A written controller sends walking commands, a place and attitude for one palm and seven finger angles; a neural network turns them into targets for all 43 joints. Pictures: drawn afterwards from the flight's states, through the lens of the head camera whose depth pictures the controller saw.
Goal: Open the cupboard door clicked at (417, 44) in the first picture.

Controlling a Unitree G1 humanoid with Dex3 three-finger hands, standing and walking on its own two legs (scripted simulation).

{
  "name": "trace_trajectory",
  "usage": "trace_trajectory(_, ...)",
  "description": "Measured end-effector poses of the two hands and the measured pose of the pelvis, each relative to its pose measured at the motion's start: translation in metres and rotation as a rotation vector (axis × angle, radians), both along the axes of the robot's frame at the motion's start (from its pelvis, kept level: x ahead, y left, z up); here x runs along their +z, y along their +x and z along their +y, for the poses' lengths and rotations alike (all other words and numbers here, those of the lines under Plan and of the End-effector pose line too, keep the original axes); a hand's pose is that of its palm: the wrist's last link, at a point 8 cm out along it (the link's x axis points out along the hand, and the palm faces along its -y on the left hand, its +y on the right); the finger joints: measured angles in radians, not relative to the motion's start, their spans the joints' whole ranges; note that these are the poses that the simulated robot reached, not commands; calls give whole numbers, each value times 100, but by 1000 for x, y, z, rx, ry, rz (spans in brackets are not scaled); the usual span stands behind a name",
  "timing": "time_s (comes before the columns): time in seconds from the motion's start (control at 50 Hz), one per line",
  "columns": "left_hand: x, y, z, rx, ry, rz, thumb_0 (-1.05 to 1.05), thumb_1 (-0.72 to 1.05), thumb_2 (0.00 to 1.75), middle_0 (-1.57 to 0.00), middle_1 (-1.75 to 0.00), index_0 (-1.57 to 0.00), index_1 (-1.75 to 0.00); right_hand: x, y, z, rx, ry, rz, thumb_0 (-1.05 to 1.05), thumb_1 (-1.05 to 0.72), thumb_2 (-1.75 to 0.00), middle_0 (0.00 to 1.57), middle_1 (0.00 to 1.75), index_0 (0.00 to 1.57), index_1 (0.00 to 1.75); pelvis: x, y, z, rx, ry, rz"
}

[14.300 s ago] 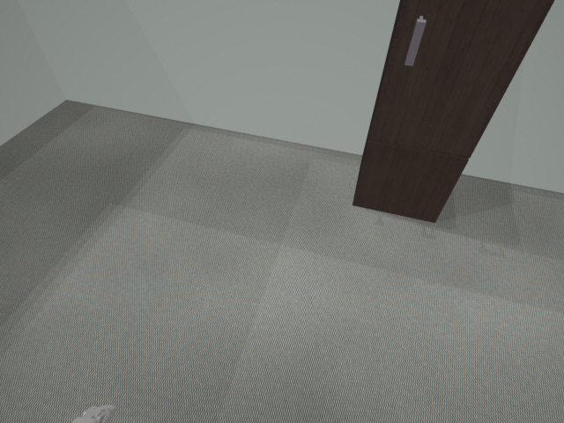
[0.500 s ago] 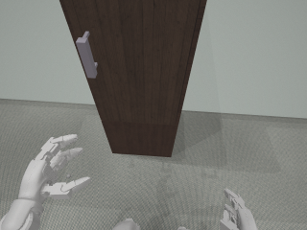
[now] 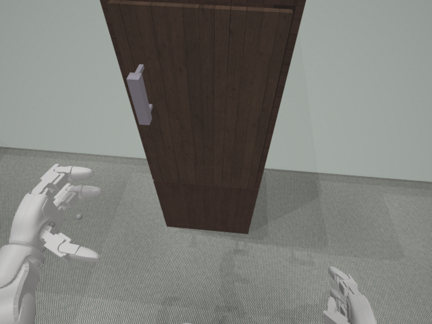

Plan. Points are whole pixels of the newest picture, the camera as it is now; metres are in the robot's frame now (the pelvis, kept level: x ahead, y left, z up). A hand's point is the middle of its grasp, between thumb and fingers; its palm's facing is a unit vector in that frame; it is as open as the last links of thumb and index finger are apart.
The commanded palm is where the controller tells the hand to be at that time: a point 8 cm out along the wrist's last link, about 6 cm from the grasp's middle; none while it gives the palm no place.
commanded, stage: raise the hand with hooked fingers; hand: left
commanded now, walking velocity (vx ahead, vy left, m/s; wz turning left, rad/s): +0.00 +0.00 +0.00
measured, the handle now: (143, 94) +0.59 +0.22 +0.09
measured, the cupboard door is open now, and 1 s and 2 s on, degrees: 0 0 0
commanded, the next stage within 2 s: move the hooked fingers beside the handle in 0.74 s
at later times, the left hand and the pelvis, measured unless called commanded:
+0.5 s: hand (68, 201) +0.28 +0.27 +0.10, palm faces -0.02 -1.00 -0.04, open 14.0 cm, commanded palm +0.25 +0.32 +0.10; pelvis -0.01 +0.00 +0.01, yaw -1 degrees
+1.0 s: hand (69, 192) +0.30 +0.27 +0.10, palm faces +0.01 -1.00 -0.03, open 14.0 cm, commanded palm +0.28 +0.32 +0.10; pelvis -0.01 +0.00 +0.01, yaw +0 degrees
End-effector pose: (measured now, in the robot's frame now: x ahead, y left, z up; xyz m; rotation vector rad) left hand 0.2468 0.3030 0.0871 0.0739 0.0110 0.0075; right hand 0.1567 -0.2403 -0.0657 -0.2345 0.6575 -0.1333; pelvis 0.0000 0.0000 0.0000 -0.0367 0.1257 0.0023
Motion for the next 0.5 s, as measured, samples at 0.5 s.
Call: trace_trajectory(0.5, 17, 17, 17, -22, -32, -2, -1, -50, 30, -30, -120, -30, -120, 9, -33, -11, -26, -36, 49, 1, -90, -90, 20, 30, 21, 30, 12, -10, 1, -12, 9, -45)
